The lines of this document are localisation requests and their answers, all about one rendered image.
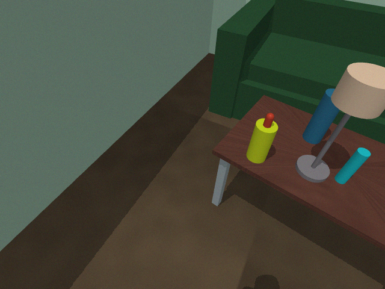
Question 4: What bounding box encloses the sofa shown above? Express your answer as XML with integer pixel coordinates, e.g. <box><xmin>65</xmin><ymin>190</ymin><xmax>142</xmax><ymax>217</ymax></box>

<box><xmin>209</xmin><ymin>0</ymin><xmax>385</xmax><ymax>144</ymax></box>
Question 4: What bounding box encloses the desk lamp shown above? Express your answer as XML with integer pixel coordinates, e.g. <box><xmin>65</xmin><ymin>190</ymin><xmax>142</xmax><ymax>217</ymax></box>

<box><xmin>295</xmin><ymin>63</ymin><xmax>385</xmax><ymax>183</ymax></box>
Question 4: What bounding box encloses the coffee table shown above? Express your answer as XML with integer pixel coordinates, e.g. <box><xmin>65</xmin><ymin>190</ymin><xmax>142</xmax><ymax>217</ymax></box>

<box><xmin>212</xmin><ymin>95</ymin><xmax>385</xmax><ymax>251</ymax></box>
